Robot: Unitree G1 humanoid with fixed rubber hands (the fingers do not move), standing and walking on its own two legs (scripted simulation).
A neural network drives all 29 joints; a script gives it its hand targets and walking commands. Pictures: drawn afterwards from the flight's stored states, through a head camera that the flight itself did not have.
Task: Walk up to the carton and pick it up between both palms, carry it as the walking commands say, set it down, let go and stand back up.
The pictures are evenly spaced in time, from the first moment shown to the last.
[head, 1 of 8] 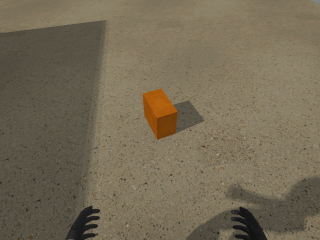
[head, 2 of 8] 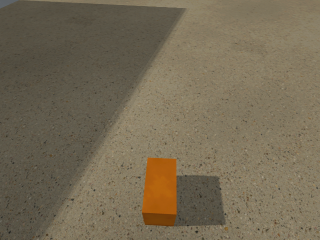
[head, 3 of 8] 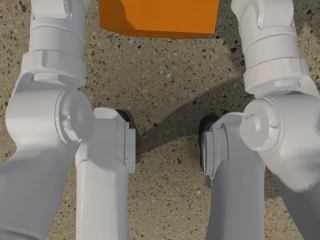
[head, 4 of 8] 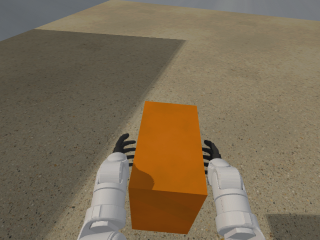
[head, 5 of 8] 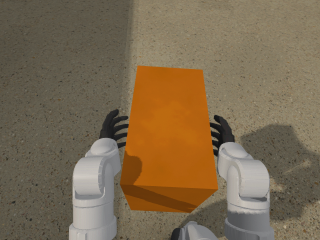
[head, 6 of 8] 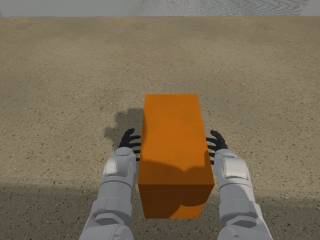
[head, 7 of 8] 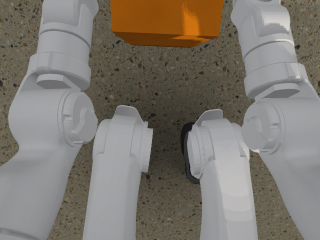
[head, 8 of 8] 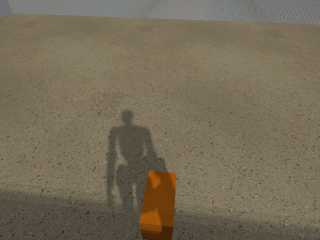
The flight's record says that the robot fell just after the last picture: no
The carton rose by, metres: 0.68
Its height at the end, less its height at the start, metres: +0.00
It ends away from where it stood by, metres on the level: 1.52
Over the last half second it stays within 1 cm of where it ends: yes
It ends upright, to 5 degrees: yes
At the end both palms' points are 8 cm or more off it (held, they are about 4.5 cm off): yes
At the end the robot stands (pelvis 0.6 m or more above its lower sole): yes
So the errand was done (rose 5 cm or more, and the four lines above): yes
